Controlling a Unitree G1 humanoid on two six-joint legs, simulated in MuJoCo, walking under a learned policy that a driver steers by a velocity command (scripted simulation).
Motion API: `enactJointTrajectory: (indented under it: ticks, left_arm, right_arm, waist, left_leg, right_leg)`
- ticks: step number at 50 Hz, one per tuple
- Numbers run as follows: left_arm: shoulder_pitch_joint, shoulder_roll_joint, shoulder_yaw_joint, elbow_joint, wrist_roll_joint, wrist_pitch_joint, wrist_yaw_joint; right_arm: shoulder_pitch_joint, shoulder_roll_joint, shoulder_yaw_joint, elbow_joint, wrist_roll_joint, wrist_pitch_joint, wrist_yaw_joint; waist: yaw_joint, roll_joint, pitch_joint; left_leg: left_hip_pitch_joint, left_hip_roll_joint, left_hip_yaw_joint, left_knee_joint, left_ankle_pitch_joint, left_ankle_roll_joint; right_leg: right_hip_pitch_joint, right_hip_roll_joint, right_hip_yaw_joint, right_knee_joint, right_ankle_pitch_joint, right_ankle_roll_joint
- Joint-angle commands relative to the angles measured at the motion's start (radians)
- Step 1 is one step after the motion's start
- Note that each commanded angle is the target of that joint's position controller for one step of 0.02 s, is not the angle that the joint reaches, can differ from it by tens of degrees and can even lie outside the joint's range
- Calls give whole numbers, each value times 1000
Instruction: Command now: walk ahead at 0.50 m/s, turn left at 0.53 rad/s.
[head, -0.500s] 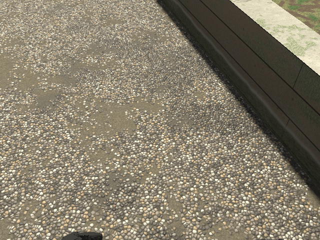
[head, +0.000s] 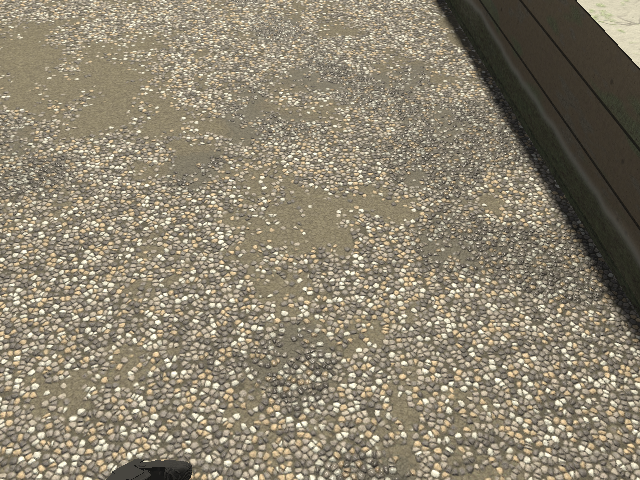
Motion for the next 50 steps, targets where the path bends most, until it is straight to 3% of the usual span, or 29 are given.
enactJointTrajectory:
  ticks: [1,3,7,9,11,14,17,18,19,21,22,23,24,27,29,30,31,32,34,35,37,38,39,40,41,42,44,46,50]
  left_arm:
    - [-95,44,16,-103,6,-19,-1]
    - [-86,49,18,-97,1,-35,-7]
    - [-81,72,26,-91,4,-43,-7]
    - [-91,76,28,-92,3,-40,-9]
    - [-116,63,27,-102,0,-34,-12]
    - [-130,53,28,-116,-7,-30,-17]
    - [-64,41,23,-113,-9,-45,-18]
    - [-40,50,24,-99,-5,-53,-18]
    - [-23,56,28,-90,3,-58,-15]
    - [-25,73,35,-78,11,-58,-12]
    - [-56,92,38,-78,12,-55,-9]
    - [-56,110,38,-81,10,-55,-4]
    - [-61,114,33,-74,8,-60,-2]
    - [-140,86,17,-73,-11,-70,-3]
    - [-112,85,17,-71,-21,-56,-10]
    - [-86,46,4,-88,-19,-42,-21]
    - [-120,31,-2,-102,-23,-35,-30]
    - [-131,51,5,-114,-27,-32,-36]
    - [-107,65,8,-117,-25,-46,-45]
    - [-35,41,6,-86,-32,-58,-35]
    - [35,11,-2,-40,-15,-62,-26]
    - [47,24,3,-34,-5,-53,-21]
    - [27,74,15,-44,-11,-45,-21]
    - [-8,97,15,-59,-20,-37,-22]
    - [-36,104,14,-68,-28,-34,-20]
    - [-57,94,11,-71,-37,-33,-21]
    - [-58,86,7,-64,-44,-39,-20]
    - [-68,80,1,-65,-32,-42,-16]
    - [16,60,-4,-55,-18,-39,-22]
  right_arm:
    - [-57,-104,-28,-93,2,-6,0]
    - [-82,-89,-19,-119,-1,-5,10]
    - [-98,-79,-23,-135,5,-1,0]
    - [-84,-75,-21,-130,0,1,-2]
    - [-53,-86,-24,-113,6,-1,0]
    - [-33,-126,-29,-111,9,3,8]
    - [-127,-141,-32,-139,-2,11,-1]
    - [-143,-136,-33,-145,-1,14,-5]
    - [-147,-120,-31,-152,2,13,-6]
    - [-118,-81,-28,-156,19,2,-4]
    - [-128,-85,-31,-153,9,-2,-3]
    - [-157,-116,-39,-158,-18,-4,2]
    - [-169,-122,-41,-162,-22,-5,8]
    - [-60,-90,-31,-121,-17,-16,22]
    - [22,-93,-31,-82,-34,-18,20]
    - [3,-137,-41,-84,-10,-15,15]
    - [6,-159,-42,-96,14,-10,13]
    - [-17,-169,-37,-108,8,-4,4]
    - [-73,-165,-32,-121,-17,-6,-17]
    - [-143,-146,-29,-134,-6,-21,-20]
    - [-160,-109,-22,-129,21,-31,-13]
    - [-142,-84,-15,-125,25,-37,-3]
    - [-176,-67,-9,-148,22,-41,8]
    - [-203,-89,-13,-158,13,-46,14]
    - [-199,-102,-16,-149,6,-55,18]
    - [-186,-91,-11,-130,2,-65,21]
    - [-135,-63,-2,-100,-19,-71,25]
    - [-109,-63,4,-83,-29,-66,27]
    - [-120,-74,10,-75,-16,-64,18]
  waist:
    - [-18,43,-115]
    - [-18,20,-117]
    - [-21,-45,-128]
    - [-42,-36,-114]
    - [-58,7,-101]
    - [-69,136,-65]
    - [-7,183,-56]
    - [7,171,-75]
    - [15,117,-100]
    - [11,-79,-150]
    - [13,-170,-119]
    - [28,-149,-87]
    - [16,-117,-72]
    - [-69,-63,-92]
    - [-63,-10,-88]
    - [-47,154,-73]
    - [-83,269,-41]
    - [-79,301,-8]
    - [-50,241,-75]
    - [13,191,-132]
    - [24,121,-166]
    - [20,53,-156]
    - [35,-110,-102]
    - [29,-167,-27]
    - [17,-146,12]
    - [-5,-97,9]
    - [-28,-82,-27]
    - [-56,-43,-23]
    - [-14,77,-66]
  left_leg:
    - [-56,64,-132,-129,417,84]
    - [-128,51,-127,-131,334,72]
    - [-163,1,-50,-75,227,36]
    - [-159,-4,-29,-69,197,37]
    - [-157,5,-77,-116,229,61]
    - [-213,43,-296,-247,261,101]
    - [-266,44,-370,-302,169,101]
    - [-300,37,-352,-304,144,82]
    - [-342,25,-322,-282,139,60]
    - [-396,-24,-172,-122,52,24]
    - [-379,-35,-75,14,13,12]
    - [-320,-6,-27,102,-5,-1]
    - [-260,19,-3,142,12,-10]
    - [-20,39,52,23,106,-5]
    - [72,15,58,-79,126,25]
    - [-5,55,-88,-202,43,66]
    - [-114,113,-278,-351,-111,111]
    - [-96,152,-384,-414,-142,139]
    - [-8,201,-433,-412,-42,153]
    - [-27,194,-384,-385,-81,126]
    - [-135,126,-264,-371,-121,55]
    - [-214,86,-203,-323,-132,27]
    - [-227,22,-79,-201,-48,-3]
    - [-229,-8,-29,-133,41,-17]
    - [-194,4,-11,-144,77,-25]
    - [-115,24,6,-176,135,-25]
    - [31,22,28,-200,148,-15]
    - [57,19,12,-210,164,-2]
    - [20,71,-83,-257,117,45]
  right_leg:
    - [93,-29,33,-38,293,62]
    - [146,-63,44,-56,306,58]
    - [180,-164,57,-115,410,28]
    - [152,-185,38,-123,370,22]
    - [130,-139,-6,-101,219,41]
    - [106,0,-40,3,-1,72]
    - [140,29,18,-10,15,66]
    - [205,7,32,-34,41,51]
    - [288,-31,52,-63,94,40]
    - [387,-200,141,-145,249,-1]
    - [302,-301,201,-214,331,-38]
    - [173,-351,229,-267,374,-72]
    - [81,-361,219,-292,372,-84]
    - [-78,-268,83,-264,159,-20]
    - [-107,-178,12,-182,-33,6]
    - [-113,-67,-71,-91,-123,43]
    - [-87,8,-89,57,-133,60]
    - [-156,32,-29,114,-141,61]
    - [-204,5,89,140,-104,66]
    - [-104,-24,107,58,-17,53]
    - [168,-16,37,-124,85,25]
    - [255,-48,70,-139,28,6]
    - [172,-132,221,-257,-111,-26]
    - [79,-205,345,-373,-163,-40]
    - [17,-234,380,-416,-161,-46]
    - [-18,-220,357,-412,-139,-45]
    - [-57,-157,275,-382,-112,-30]
    - [-47,-118,179,-328,2,-10]
    - [40,-66,78,-203,36,7]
